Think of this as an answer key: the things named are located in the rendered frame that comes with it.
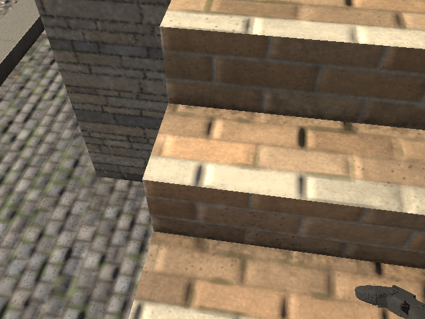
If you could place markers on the robot right hand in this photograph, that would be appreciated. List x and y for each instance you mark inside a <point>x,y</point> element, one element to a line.
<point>397,300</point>

